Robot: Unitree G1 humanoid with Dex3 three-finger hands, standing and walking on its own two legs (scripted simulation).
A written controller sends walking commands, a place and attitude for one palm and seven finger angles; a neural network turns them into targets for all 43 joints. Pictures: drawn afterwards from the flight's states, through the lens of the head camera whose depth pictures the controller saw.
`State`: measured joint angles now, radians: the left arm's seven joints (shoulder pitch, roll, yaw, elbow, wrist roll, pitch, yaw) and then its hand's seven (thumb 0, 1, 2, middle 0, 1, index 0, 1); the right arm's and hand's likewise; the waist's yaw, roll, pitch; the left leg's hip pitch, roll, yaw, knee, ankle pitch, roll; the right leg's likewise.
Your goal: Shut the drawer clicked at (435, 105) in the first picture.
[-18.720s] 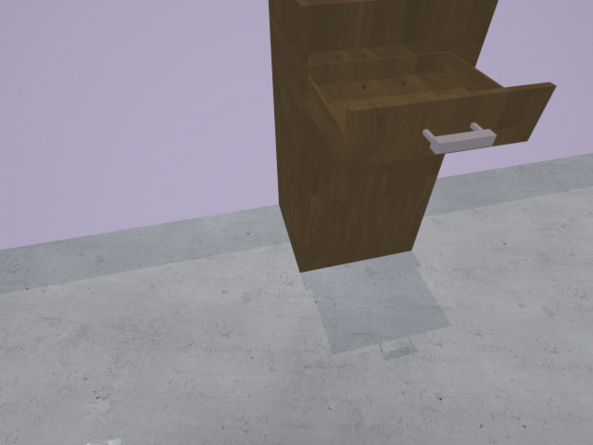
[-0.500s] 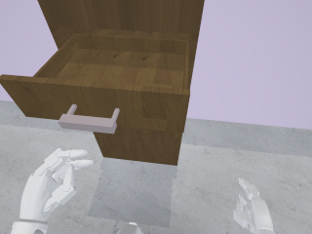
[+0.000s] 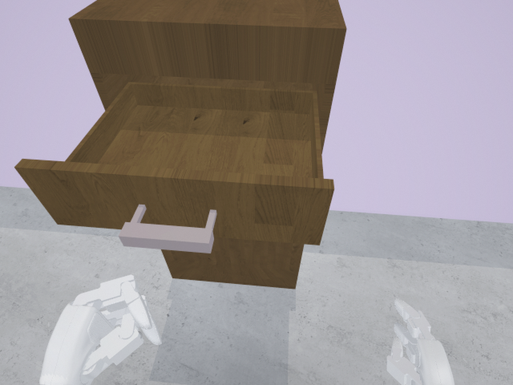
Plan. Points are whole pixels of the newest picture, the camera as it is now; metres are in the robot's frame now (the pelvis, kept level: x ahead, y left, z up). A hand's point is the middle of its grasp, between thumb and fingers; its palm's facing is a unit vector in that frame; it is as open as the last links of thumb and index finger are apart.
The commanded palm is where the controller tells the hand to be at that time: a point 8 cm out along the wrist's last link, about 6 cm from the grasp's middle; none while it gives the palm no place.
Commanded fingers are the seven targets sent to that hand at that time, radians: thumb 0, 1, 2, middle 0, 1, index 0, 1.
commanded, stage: raise the hand and make a fist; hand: left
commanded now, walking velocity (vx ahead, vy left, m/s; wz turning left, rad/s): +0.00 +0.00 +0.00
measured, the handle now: (172, 225) +0.32 +0.17 +0.10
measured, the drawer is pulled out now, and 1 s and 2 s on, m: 0.30 0.30 0.30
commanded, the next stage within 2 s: bring the fist close to the handle in 0.82 s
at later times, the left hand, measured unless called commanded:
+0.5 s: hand (122, 315) +0.15 +0.14 +0.19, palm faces +0.03 -0.99 -0.15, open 3.3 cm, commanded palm +0.10 +0.19 +0.19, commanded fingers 0.00 0.90 0.90 -1.40 -1.60 -1.40 -1.60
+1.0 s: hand (121, 309) +0.16 +0.16 +0.17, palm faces +0.06 -0.99 -0.14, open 3.3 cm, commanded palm +0.11 +0.20 +0.18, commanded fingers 0.00 0.90 0.90 -1.40 -1.60 -1.40 -1.60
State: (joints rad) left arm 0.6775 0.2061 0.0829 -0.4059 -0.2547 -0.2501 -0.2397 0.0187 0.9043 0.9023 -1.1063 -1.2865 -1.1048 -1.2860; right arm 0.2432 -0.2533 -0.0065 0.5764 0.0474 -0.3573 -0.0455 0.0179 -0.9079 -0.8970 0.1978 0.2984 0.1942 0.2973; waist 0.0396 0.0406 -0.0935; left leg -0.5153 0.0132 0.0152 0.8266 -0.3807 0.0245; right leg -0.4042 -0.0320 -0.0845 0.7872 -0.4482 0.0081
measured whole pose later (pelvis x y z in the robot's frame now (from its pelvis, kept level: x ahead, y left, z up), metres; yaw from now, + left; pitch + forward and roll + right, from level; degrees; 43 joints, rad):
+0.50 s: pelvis +0.00 -0.01 +0.01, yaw +0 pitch -1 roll -1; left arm 0.63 0.26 0.15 -0.74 -0.27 0.10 -0.15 0.02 0.90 0.90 -1.40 -1.60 -1.39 -1.60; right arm 0.25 -0.23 0.10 0.53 0.08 -0.28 -0.04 0.02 -0.90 -0.90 0.20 0.30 0.20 0.30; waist 0.07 0.07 -0.10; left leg -0.37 0.02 0.01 0.73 -0.34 0.01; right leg -0.26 -0.03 -0.09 0.70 -0.42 0.00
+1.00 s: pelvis +0.01 -0.05 +0.02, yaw +0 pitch -2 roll +0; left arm 0.60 0.30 0.33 -0.48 -0.38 0.07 -0.31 0.02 0.90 0.90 -1.40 -1.60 -1.40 -1.60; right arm 0.26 -0.28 0.05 0.61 0.10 -0.40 -0.10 0.02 -0.91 -0.90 0.20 0.30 0.20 0.30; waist 0.07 0.09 -0.12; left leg -0.30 0.06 -0.01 0.66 -0.33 -0.03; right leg -0.20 0.03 -0.10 0.63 -0.41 -0.05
